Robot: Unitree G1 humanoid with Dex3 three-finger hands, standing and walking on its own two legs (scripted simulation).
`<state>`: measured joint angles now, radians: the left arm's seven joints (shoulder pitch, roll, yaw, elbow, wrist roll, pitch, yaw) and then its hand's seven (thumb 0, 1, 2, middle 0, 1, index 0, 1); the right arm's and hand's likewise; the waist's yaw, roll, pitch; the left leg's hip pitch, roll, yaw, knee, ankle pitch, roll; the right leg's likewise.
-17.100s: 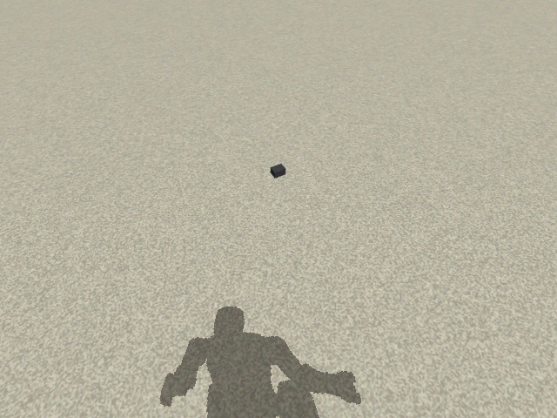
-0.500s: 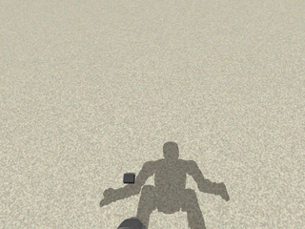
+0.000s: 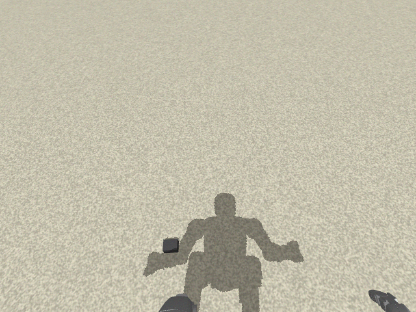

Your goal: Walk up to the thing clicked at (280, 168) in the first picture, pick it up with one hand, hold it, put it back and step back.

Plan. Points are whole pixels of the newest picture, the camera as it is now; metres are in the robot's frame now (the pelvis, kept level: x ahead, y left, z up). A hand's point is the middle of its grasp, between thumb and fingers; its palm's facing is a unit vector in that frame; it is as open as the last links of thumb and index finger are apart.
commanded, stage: walk up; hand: left
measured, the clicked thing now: (170, 246) +0.45 +0.23 -0.73
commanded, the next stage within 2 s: stand in 1.36 s
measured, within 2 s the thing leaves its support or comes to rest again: neither
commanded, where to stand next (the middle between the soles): +0.07 -0.01 m, yaw +1 degrees
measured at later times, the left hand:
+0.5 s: hand out of the picture +0.08 +0.24 -0.13, palm faces -0.01 -0.95 -0.33, open 7.4 cm
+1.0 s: hand out of the picture +0.07 +0.24 -0.13, palm faces +0.02 -0.95 -0.32, open 7.4 cm
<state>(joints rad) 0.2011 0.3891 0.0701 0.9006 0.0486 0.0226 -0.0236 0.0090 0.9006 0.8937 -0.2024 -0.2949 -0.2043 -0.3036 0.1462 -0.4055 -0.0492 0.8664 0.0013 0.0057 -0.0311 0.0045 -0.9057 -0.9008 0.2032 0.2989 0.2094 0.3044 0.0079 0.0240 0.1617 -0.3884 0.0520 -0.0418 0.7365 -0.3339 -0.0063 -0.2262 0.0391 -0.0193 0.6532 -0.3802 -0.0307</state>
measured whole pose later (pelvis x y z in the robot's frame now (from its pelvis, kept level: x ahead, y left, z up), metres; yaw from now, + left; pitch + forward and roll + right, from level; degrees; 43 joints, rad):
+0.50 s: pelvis -0.01 -0.01 +0.02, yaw +1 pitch -3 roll +0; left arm 0.14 0.36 0.02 1.00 0.02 -0.01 -0.03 0.01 0.90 0.89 -0.20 -0.30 -0.21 -0.30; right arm 0.18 -0.35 0.00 1.01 -0.01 -0.02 0.01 0.01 -0.91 -0.90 0.20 0.30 0.21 0.30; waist -0.01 0.00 0.05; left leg -0.18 0.01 -0.03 0.46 -0.23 -0.01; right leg -0.13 0.03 -0.03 0.45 -0.25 -0.03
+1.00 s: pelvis +0.00 -0.01 +0.03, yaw +1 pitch -2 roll +0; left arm 0.10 0.35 0.02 1.12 0.01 -0.01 -0.02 0.01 0.90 0.89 -0.20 -0.29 -0.20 -0.30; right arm 0.12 -0.35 0.01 1.10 -0.01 -0.03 0.00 0.01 -0.91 -0.90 0.20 0.30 0.21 0.30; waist 0.00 -0.01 0.05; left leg -0.13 0.00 -0.03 0.35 -0.18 0.00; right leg -0.08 0.02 -0.03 0.32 -0.20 -0.02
